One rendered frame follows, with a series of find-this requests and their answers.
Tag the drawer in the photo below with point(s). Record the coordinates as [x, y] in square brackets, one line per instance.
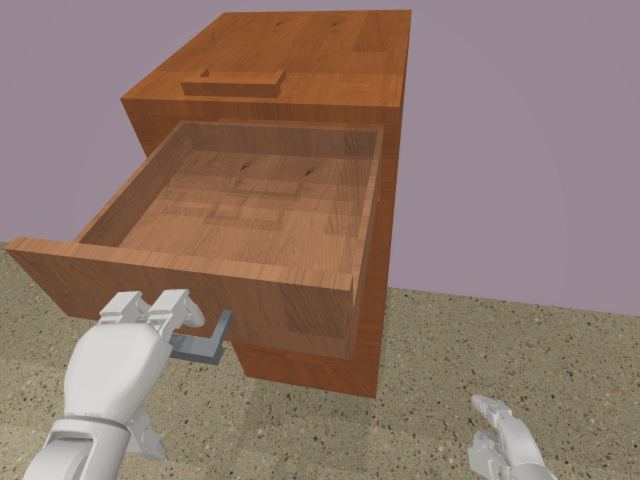
[273, 222]

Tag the robot left forearm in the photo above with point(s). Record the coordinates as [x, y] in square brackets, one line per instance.
[81, 447]

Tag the handle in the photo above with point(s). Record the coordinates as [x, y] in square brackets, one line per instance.
[202, 350]
[231, 87]

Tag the right robot hand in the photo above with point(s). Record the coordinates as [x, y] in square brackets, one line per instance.
[495, 456]

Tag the left robot hand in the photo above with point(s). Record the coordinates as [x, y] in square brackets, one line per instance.
[117, 362]

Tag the cabinet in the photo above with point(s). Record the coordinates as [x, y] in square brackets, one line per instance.
[336, 69]

